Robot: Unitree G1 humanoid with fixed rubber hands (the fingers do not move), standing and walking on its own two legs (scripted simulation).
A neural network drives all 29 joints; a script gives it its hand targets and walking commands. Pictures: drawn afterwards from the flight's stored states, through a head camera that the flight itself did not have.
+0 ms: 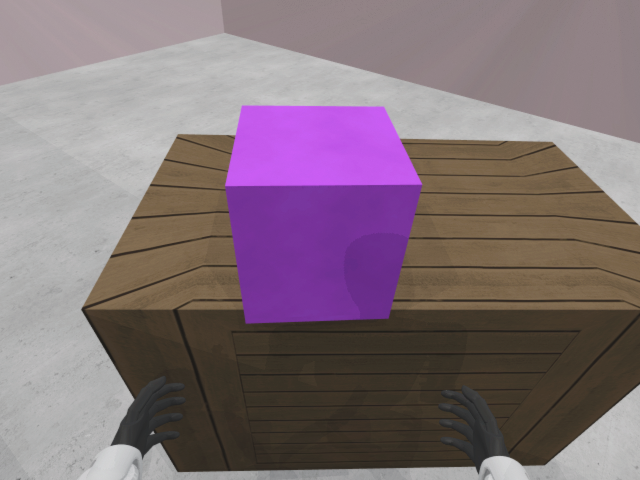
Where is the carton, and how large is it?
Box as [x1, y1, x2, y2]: [225, 105, 421, 323]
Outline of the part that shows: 242,105 225,188 246,323 388,318 421,183 384,107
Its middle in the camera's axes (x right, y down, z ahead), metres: -0.01 -0.04 +0.62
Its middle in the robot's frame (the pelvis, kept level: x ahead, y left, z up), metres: +0.50 +0.04 +0.10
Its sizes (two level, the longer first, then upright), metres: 0.234 0.232 0.260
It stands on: a pedestal, 0.75 m high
